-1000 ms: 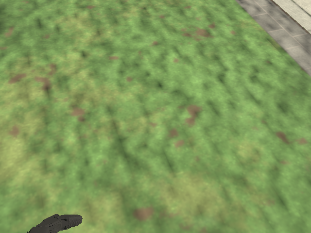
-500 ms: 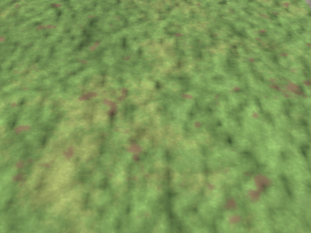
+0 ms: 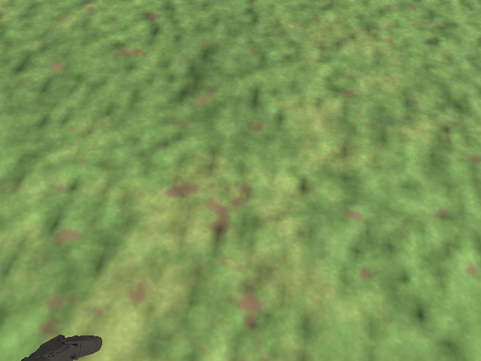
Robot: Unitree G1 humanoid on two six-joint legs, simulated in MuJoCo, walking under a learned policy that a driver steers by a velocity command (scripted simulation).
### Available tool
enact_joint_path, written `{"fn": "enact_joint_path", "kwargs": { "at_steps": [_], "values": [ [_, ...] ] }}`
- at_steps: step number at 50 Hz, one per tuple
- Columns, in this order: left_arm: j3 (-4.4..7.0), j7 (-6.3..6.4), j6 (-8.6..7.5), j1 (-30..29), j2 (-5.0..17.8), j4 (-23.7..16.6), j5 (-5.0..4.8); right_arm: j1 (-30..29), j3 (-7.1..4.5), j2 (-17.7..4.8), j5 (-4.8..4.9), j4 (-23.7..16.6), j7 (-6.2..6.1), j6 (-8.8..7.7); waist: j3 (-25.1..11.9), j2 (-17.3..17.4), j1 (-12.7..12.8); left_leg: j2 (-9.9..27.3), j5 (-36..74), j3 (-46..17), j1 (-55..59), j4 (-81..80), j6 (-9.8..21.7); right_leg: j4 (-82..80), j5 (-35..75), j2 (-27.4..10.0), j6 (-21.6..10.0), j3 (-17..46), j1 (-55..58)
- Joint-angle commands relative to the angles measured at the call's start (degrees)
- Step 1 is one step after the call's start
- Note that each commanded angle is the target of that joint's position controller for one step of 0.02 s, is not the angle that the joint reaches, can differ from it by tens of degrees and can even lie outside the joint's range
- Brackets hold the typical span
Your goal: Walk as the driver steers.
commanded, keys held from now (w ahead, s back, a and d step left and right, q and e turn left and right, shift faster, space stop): w+q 0.30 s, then w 0.32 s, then w+e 0.38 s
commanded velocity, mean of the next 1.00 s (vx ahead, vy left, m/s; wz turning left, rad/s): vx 0.50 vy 0.00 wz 0.20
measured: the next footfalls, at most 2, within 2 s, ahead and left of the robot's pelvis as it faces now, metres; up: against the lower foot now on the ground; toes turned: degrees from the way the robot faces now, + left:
right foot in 0.14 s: +0.26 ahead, -0.14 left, +0.00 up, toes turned +9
left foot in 0.64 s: +0.46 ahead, +0.19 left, +0.00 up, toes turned +19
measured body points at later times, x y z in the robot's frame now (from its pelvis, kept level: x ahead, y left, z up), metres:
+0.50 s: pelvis +0.27 -0.02 +0.00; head +0.30 -0.01 +0.45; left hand +0.19 +0.26 -0.13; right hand +0.53 -0.20 -0.09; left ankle +0.37 +0.18 -0.70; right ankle +0.22 -0.15 -0.75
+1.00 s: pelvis +0.51 +0.10 +0.00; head +0.53 +0.10 +0.45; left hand +0.62 +0.38 -0.12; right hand +0.60 -0.17 -0.12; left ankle +0.42 +0.17 -0.75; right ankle +0.70 -0.04 -0.69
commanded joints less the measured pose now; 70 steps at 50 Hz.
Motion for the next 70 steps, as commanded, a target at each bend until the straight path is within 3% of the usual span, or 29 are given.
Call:
{"fn": "enact_joint_path", "kwargs": {
  "at_steps": [1, 6, 7, 8, 9, 10, 11, 13, 18, 23, 28, 31, 32, 33, 34, 35, 38, 42, 52, 55, 57, 58, 59, 60, 61, 62, 63, 67, 70],
  "values": [
    [0.92, -0.54, -1.3, -5.69, 4.66, -5.32, -0.51, 1.76, -2.54, -9.46, 0.32, -2.46, -0.52, -0.27, -1.39, 7.92, -0.24, 13.02, 8.76, -10.98, -3.06, -3.02, 6.85, -5.01, 2.73, 3.1, -0.55, -1.63, 6.74],
    [3.0, -0.7, -2.91, 4.89, 8.69, -3.17, -0.26, -0.18, -1.83, -7.35, -0.03, -3.54, -0.96, 0.73, -6.05, 10.11, 5.92, 11.32, 14.81, -15.01, -0.43, 10.25, 3.84, -10.41, -4.76, 3.18, -5.07, -2.31, 22.09],
    [3.84, -0.26, -3.05, 13.22, 11.45, -2.35, 0.66, -0.58, -0.58, -4.31, -0.73, -4.75, -0.68, 0.58, -13.7, 5.72, 9.6, 7.92, 10.09, -11.0, -6.73, 24.54, 1.71, -8.74, -7.03, -5.05, -8.6, 5.01, 36.41],
    [5.01, -0.09, -2.3, 19.42, 16.27, -0.92, 1.33, 7.25, 0.59, -0.3, 0.42, -6.27, -0.58, -0.02, -20.78, -11.71, 6.61, -0.79, -16.56, -3.36, -27.45, 43.63, -2.74, -12.23, -15.12, -18.63, -18.06, 29.98, 56.47],
    [4.3, -0.51, -1.89, 19.44, 12.21, -0.54, -0.34, 8.88, 0.04, -5.61, 1.53, -5.54, -0.77, -0.17, -19.57, -12.93, 6.91, 3.26, -21.21, -3.6, -37.05, 53.1, -3.44, -16.04, -28.9, -21.52, -19.44, 40.46, 57.04],
    [3.09, -0.34, -1.51, 16.7, 7.53, -1.8, -0.6, 3.23, -1.04, -9.75, 1.41, -5.52, -0.8, 0.17, -11.82, -6.27, 8.55, 5.87, -15.88, -3.5, -39.43, 55.86, -3.81, -17.32, -30.91, -18.66, -16.62, 31.78, 50.26],
    [2.52, -0.2, -0.98, 13.77, 6.08, -2.26, -0.14, -0.7, -1.24, -10.01, 0.67, -6.32, -0.89, 0.51, -7.19, -2.44, 8.07, 8.03, -11.35, -1.3, -38.0, 55.11, -4.08, -17.96, -25.11, -16.04, -14.47, 23.18, 42.94],
    [1.72, 0.02, -0.66, 11.06, 4.17, -1.72, 0.57, -3.29, -1.4, -8.15, 0.08, -7.56, -0.35, 0.78, -2.46, -2.85, 5.85, 11.18, -6.46, -0.8, -34.24, 50.61, -4.0, -20.75, -14.78, -11.89, -13.02, 13.04, 33.15],
    [2.63, -0.08, -1.54, 13.09, 6.81, 0.78, 0.02, -5.35, 0.01, -3.24, 0.14, -9.98, 0.19, 1.45, -1.35, -1.86, 5.04, 12.52, -1.92, 0.88, -33.66, 40.82, -4.83, -25.67, -3.51, -11.4, -15.56, 3.03, 29.72],
    [2.74, -0.22, -0.69, 14.4, 8.53, 2.25, -0.96, -12.8, 1.19, -1.85, -0.13, -11.47, 1.57, 0.12, -0.01, -0.92, 6.98, 11.24, 11.24, 5.07, -29.4, 22.91, -4.48, -26.2, 1.52, -8.73, -13.96, -5.77, 30.34],
    [3.04, -0.22, 1.02, 19.5, 10.84, 5.12, -2.12, -19.12, 1.07, -3.2, 0.26, -14.08, 2.78, -0.35, 1.52, -2.42, 7.91, 9.32, 7.31, 7.77, -26.9, 13.98, -2.28, -23.28, 5.22, -12.2, -12.5, -5.64, 37.21],
    [2.75, 0.22, 2.0, 18.69, 11.19, 5.7, -2.35, -6.32, -1.49, -7.66, -0.48, -10.35, 2.47, -0.26, -6.54, -2.25, -0.4, 4.79, 8.27, 11.2, -5.76, 7.96, 1.54, -6.21, 25.44, -9.47, -9.4, -10.14, 35.8],
    [1.56, 0.31, 1.74, 18.95, 8.7, 4.94, -1.37, 2.73, -2.88, -10.99, -0.89, -8.21, 1.65, 0.08, -12.99, 0.37, -4.34, 10.57, 10.1, 4.69, 10.98, 10.29, 3.96, 7.64, 15.53, -7.04, -7.25, -11.1, 24.97],
    [-0.82, -0.19, 0.75, 23.58, 1.79, 2.65, -0.3, 6.78, -3.9, -17.18, -1.88, -7.82, 1.02, 0.3, -20.52, 15.3, -2.1, 27.06, 2.29, -22.68, 29.58, 6.34, 12.75, 30.47, -19.79, 2.43, -3.24, -11.13, 2.1],
    [0.05, -0.39, -0.32, 21.73, 5.53, 3.81, -1.46, 7.53, -2.79, -12.96, -1.5, -8.03, 1.1, 0.08, -24.47, 13.22, -3.76, 30.02, -0.11, -33.05, 28.61, 0.19, 14.05, 39.35, -35.2, 3.61, -3.61, -0.94, -3.33],
    [1.23, -0.65, -0.6, 17.89, 8.73, 2.19, -3.23, 4.37, -1.74, -10.46, -1.4, -7.58, 1.3, -0.3, -15.35, 11.11, -3.12, 28.24, 1.55, -23.36, 21.83, -0.42, 11.51, 41.57, -32.11, 0.96, -4.25, 0.06, -7.9],
    [1.6, -0.19, 0.85, 15.92, 7.06, 2.47, -1.98, -4.58, -0.29, -4.94, -1.37, -7.03, 1.75, -1.58, -5.11, 9.05, 2.7, 21.26, 7.53, -6.09, 3.1, -6.3, 7.41, 33.46, -20.46, -4.64, -3.86, -0.77, -1.7],
    [1.4, 0.23, 3.36, 16.44, 3.71, 2.64, -1.91, -6.44, -0.94, -5.25, -2.15, -4.74, 1.37, -3.53, -1.78, 6.92, 5.09, 20.76, 13.51, 2.64, -2.62, -11.91, 7.59, 29.96, -12.94, -4.36, -2.11, 0.52, -0.63],
    [0.27, -2.58, 2.77, 0.56, 1.29, -4.07, -0.97, -1.41, -2.31, -8.76, -1.03, 0.38, -0.59, -1.83, 4.45, 4.01, 0.05, 21.49, 21.9, 16.47, 7.75, -10.32, 4.3, 3.86, 0.31, -2.08, -4.2, -5.49, -4.74],
    [1.18, -3.68, 2.64, 2.0, 2.95, -5.97, -0.45, -2.57, -2.83, -10.73, -0.22, 0.34, -1.57, 0.05, 0.89, 6.89, 2.1, 21.68, 46.07, 18.48, 11.23, -0.32, 2.11, 1.76, -6.49, 1.98, -6.18, -10.24, 1.18],
    [3.28, -3.54, 2.67, 12.58, 6.72, -4.03, -0.79, -4.49, -2.99, -11.58, 0.44, -0.45, -2.17, 1.06, -5.81, 7.56, 7.8, 19.5, 54.73, 19.42, 9.84, 14.94, -0.48, -1.37, -6.8, 6.62, -8.67, -12.23, 14.68],
    [4.88, -2.49, 2.77, 19.24, 10.14, -2.65, -0.55, -4.33, -2.48, -10.53, 0.57, -0.72, -2.13, 0.82, -9.58, 4.75, 11.5, 16.27, 45.09, 20.34, 3.43, 27.97, -3.7, -6.85, 3.77, 6.95, -10.79, -9.7, 26.83],
    [5.85, -0.96, 3.34, 20.51, 16.26, -2.58, -0.22, 0.15, -0.44, -3.68, -2.89, -2.37, -1.54, 0.01, -14.95, -10.37, 7.07, 10.12, -6.84, 19.2, -15.44, 47.73, -7.5, -0.59, 33.42, -6.56, -16.23, 7.54, 45.12],
    [5.57, -1.29, 2.96, 18.74, 17.74, -5.81, 0.79, 5.17, 0.67, -3.39, -2.54, -3.34, -0.67, -1.22, -28.05, -11.62, 5.04, 1.19, -29.88, 6.98, -28.86, 64.56, -9.58, -4.84, 34.56, -19.11, -29.9, 34.61, 57.77],
    [4.89, -1.71, 3.18, 18.36, 14.1, -7.0, 0.43, -1.15, -0.58, -8.68, -0.55, -3.02, -0.21, -1.72, -28.55, -1.13, 9.48, 4.68, -25.59, 0.27, -30.51, 65.5, -8.33, -8.24, 31.02, -16.38, -27.3, 28.66, 55.08],
    [4.25, -1.67, 3.04, 14.85, 11.54, -7.08, -0.51, -5.4, -0.45, -8.44, 0.36, -4.81, -0.43, -1.65, -20.34, 0.09, 8.23, 6.62, -20.22, 1.36, -33.02, 61.28, -7.37, -9.31, 25.26, -13.53, -24.46, 21.35, 47.83],
    [3.71, -1.37, 3.19, 11.88, 9.36, -7.17, -1.43, -6.4, -0.47, -7.85, -0.57, -4.03, -1.29, -1.13, -13.52, 3.97, 6.17, 8.77, -16.48, 2.21, -32.85, 56.94, -7.75, -10.82, 20.99, -10.44, -21.67, 16.85, 39.19],
    [3.67, -0.31, 4.06, 7.83, 8.93, -8.7, 0.22, -3.84, -0.77, -7.1, -1.61, -4.06, -2.27, 1.65, -9.66, -0.87, 1.68, 9.02, -11.26, 2.83, -22.97, 47.73, -8.85, -14.85, 19.38, -6.26, -20.07, 11.55, 21.22],
    [4.14, 0.83, 4.76, 8.36, 10.27, -8.78, -0.31, -5.47, -0.35, -6.08, -1.98, -4.54, -2.76, 2.18, -11.34, -1.53, 2.12, 7.84, -7.5, 2.66, -23.33, 40.35, -10.23, -14.01, 17.71, -5.08, -19.01, 11.08, 20.8]
  ]
}}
